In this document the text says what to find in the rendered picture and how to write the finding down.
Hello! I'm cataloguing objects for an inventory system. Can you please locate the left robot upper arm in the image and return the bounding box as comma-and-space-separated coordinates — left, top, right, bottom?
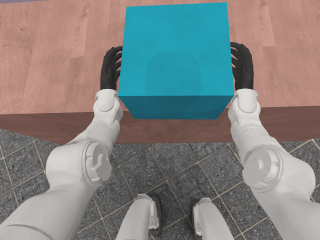
0, 141, 112, 240

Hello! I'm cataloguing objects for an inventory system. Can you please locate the robot left forearm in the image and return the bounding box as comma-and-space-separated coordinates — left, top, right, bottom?
46, 89, 123, 180

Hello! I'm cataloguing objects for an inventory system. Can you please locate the robot left thigh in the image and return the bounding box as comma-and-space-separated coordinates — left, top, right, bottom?
115, 198, 157, 240

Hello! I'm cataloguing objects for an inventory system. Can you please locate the carton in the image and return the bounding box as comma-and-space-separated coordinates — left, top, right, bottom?
118, 2, 234, 120

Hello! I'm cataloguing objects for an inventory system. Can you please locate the right robot upper arm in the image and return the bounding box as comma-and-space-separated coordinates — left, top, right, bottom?
242, 147, 320, 240

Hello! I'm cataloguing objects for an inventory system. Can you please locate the pedestal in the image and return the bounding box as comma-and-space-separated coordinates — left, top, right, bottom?
0, 0, 320, 145

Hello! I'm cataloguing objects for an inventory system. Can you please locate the robot right forearm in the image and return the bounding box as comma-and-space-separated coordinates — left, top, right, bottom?
228, 88, 293, 167

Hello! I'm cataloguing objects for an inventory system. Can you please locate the left robot foot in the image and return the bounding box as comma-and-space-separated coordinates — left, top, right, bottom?
149, 193, 163, 237

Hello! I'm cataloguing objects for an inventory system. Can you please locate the robot right hand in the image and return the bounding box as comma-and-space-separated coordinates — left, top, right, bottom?
230, 42, 254, 91

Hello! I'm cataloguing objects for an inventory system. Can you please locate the robot left hand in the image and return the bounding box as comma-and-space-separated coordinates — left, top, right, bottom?
100, 46, 123, 91

